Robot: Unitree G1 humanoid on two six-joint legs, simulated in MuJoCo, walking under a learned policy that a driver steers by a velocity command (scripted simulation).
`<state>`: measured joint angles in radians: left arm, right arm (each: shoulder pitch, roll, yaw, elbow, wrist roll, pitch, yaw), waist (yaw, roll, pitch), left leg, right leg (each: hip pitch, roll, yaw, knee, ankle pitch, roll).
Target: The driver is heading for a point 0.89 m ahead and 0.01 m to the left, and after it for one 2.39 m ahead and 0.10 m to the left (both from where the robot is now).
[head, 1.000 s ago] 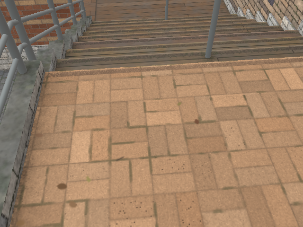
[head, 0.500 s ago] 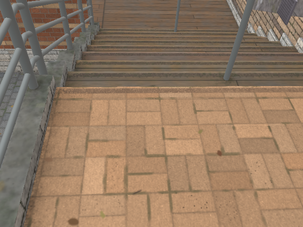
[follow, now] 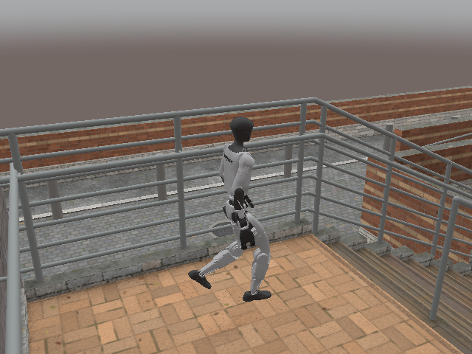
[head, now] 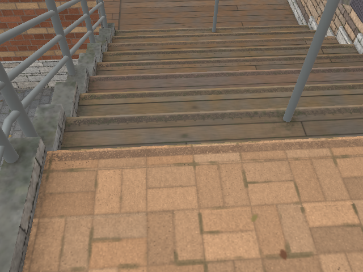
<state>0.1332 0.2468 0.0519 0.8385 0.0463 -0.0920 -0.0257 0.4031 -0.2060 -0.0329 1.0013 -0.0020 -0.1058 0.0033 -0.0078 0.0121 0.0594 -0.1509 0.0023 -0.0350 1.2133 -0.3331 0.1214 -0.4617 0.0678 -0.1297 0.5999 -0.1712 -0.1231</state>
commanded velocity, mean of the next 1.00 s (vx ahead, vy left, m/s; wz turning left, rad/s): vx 0.85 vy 0.00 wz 0.00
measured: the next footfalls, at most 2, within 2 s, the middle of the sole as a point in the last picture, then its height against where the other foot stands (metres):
left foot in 0.38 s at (158, 230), level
right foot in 0.82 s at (197, 152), level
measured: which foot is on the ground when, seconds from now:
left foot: up 0.00-0.36, down 0.38-0.80, up 0.82-1.00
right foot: down 0.00-0.36, up 0.38-0.80, down 0.82-1.00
